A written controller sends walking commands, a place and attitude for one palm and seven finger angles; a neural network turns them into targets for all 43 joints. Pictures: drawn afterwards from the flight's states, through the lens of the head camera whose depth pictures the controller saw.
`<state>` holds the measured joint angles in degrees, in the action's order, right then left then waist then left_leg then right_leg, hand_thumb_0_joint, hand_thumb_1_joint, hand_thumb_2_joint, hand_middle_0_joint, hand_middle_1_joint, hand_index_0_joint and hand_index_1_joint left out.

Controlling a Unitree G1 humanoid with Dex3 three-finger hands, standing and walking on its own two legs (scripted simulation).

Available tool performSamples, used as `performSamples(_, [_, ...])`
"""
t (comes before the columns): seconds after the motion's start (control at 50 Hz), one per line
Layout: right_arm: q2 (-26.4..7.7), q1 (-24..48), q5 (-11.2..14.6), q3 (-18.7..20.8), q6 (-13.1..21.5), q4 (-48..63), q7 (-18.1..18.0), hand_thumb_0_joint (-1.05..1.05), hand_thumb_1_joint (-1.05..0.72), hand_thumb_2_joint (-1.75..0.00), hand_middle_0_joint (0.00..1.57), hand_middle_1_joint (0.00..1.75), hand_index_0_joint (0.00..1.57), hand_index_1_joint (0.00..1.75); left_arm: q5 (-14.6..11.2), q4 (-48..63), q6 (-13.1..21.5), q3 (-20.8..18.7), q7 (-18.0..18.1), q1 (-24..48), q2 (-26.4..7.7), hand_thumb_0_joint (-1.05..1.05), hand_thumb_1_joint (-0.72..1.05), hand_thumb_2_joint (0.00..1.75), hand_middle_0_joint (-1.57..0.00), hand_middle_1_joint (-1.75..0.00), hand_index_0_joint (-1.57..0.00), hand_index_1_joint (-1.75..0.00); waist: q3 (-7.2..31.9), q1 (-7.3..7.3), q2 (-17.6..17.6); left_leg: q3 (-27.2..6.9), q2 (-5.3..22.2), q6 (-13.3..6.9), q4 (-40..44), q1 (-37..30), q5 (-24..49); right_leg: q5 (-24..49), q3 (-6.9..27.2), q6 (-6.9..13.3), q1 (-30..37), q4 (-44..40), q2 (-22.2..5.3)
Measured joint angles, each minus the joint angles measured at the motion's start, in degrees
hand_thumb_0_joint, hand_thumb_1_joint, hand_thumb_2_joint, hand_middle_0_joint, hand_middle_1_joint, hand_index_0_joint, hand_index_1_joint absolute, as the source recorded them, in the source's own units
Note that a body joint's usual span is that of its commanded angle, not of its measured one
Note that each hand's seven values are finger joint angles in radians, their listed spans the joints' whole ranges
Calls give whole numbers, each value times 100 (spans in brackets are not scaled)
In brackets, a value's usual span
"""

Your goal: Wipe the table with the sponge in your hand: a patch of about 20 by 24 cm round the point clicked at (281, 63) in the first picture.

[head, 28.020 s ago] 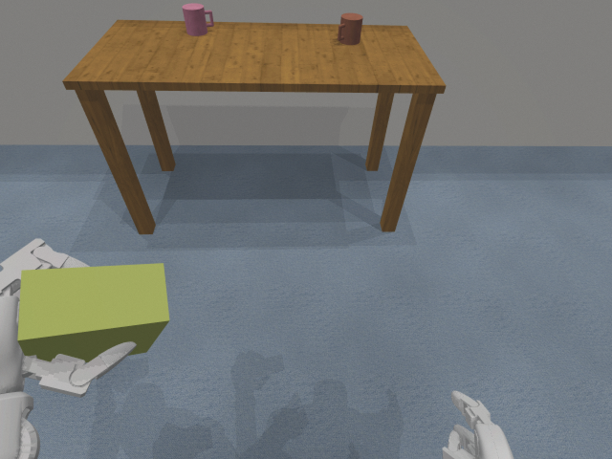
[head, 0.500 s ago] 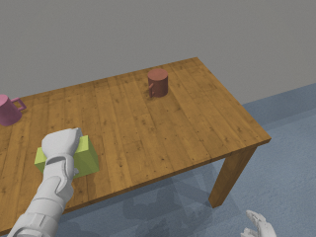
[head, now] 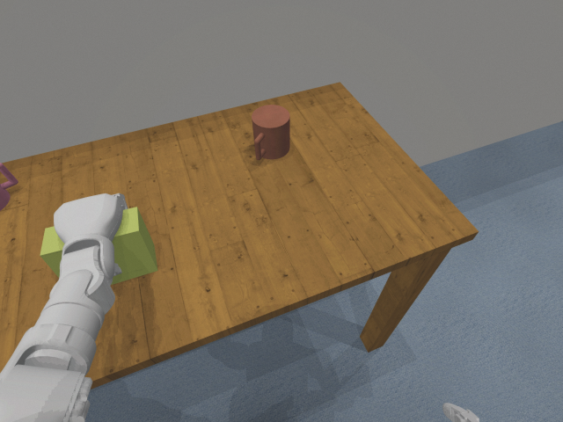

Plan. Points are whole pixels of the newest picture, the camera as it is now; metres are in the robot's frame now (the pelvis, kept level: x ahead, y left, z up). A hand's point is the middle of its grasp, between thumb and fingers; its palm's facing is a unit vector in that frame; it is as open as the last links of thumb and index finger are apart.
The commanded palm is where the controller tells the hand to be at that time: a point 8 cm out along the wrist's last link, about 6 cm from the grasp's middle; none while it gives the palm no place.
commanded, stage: wipe forward along the first lane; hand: left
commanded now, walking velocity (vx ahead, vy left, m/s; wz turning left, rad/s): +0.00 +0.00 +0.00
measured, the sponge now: (109, 257) +0.36 +0.31 -0.01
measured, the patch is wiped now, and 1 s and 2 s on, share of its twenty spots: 0.20 0.30 0.55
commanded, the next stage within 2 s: slide across to the middle lane in 0.66 s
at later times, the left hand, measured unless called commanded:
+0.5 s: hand (99, 218) +0.41 +0.34 +0.02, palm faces -0.12 +0.00 -0.99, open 9.7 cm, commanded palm +0.40 +0.32 +0.06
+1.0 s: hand (107, 201) +0.45 +0.33 +0.03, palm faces -0.12 +0.00 -0.99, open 9.7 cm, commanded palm +0.44 +0.29 +0.08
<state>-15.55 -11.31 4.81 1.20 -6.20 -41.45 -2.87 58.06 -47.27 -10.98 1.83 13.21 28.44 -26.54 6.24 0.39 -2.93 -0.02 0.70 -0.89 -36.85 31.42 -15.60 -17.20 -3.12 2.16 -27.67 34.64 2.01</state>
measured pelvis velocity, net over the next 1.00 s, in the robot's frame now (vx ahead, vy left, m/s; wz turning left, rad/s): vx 0.01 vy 0.03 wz -0.01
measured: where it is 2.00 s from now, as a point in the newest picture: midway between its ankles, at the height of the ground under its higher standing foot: outside the picture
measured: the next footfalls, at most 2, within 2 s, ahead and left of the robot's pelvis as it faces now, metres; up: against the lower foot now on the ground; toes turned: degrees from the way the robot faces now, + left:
none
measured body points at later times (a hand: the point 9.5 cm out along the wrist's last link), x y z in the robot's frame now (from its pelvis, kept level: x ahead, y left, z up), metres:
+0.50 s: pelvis +0.01 +0.02 +0.00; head +0.07 +0.02 +0.44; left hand +0.42 +0.33 +0.08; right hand +0.10 -0.25 -0.13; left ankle +0.02 +0.11 -0.72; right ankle +0.00 -0.10 -0.72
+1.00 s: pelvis +0.01 +0.03 +0.00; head +0.09 +0.03 +0.44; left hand +0.45 +0.33 +0.08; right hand +0.05 -0.25 -0.13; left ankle +0.02 +0.11 -0.72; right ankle +0.00 -0.10 -0.72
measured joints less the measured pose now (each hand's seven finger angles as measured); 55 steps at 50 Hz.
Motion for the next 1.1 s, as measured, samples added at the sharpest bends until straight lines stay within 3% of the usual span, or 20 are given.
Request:
performSamples(0.86, [35,-450,-127,47,-39,-121,229,0,-91,-89,21,30,20,30,275,-1657,250,-94,102,1620,-597,1,-49,108,-78,-136,-79,-137,119,-354,89,34,-18,-168,-352,792,-139,28,36,-164,-661,63,-19])
performSamples(1.1, [121,-484,-131,112,36,-389,265,0,-91,-89,20,30,20,30,64,-1627,-52,284,261,1824,-134,1,-49,108,-77,-136,-78,-137,96,-348,50,32,-70,-172,-173,572,-130,26,38,-177,-438,-108,-64])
